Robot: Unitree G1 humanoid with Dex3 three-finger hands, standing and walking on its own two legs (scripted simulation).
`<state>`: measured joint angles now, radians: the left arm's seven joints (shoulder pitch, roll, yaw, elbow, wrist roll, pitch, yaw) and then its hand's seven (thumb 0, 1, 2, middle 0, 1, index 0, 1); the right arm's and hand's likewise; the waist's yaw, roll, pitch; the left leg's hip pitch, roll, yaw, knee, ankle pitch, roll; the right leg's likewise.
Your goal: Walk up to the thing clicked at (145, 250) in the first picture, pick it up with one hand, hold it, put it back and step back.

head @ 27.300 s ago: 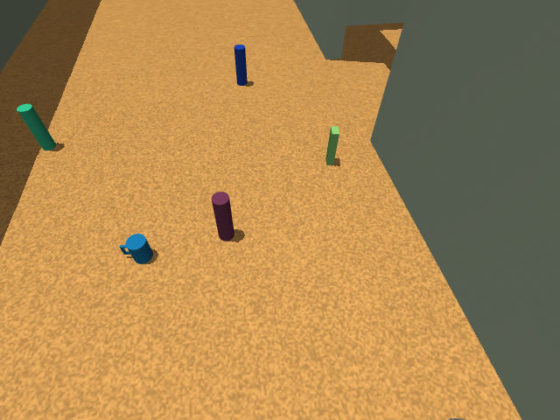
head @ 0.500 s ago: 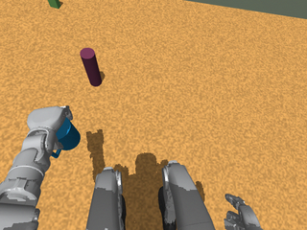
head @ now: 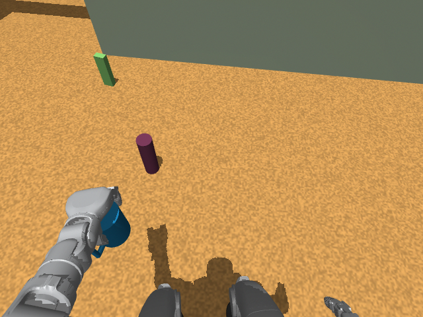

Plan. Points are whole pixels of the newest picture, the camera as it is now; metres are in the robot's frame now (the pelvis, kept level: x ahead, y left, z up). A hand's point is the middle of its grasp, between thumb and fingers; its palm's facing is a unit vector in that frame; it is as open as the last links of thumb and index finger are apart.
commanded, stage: lift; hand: left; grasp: from above
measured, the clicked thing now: (104, 230) +0.32 +0.23 -0.14
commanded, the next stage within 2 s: hold in 0.24 s
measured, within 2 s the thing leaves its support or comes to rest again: neither
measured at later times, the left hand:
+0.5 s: hand (89, 207) +0.33 +0.22 -0.03, palm faces -0.45 -0.08 -0.89, open 10.4 cm
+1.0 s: hand (82, 204) +0.33 +0.22 +0.00, palm faces -0.45 -0.07 -0.89, open 10.4 cm
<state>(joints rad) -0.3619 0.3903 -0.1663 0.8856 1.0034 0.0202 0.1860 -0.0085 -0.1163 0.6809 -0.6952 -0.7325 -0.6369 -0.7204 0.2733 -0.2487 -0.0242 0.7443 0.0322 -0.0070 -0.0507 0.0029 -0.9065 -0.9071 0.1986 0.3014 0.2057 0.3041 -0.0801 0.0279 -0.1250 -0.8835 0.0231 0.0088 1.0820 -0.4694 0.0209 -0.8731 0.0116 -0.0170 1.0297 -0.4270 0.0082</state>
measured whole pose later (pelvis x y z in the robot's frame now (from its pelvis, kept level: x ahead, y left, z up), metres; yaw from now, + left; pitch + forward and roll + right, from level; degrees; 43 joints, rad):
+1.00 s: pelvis +0.03 +0.00 +0.06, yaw -1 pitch +5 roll -1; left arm -0.25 0.39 -0.20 0.73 1.00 0.02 0.06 -0.01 -0.11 0.68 -0.69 -0.73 -0.63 -0.72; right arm 0.25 -0.26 -0.05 0.69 0.05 0.04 -0.03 0.00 -0.90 -0.90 0.20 0.30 0.20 0.30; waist -0.03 0.04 -0.04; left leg -0.38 0.01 0.04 0.62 -0.32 0.02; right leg -0.39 0.00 0.02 0.59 -0.28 0.01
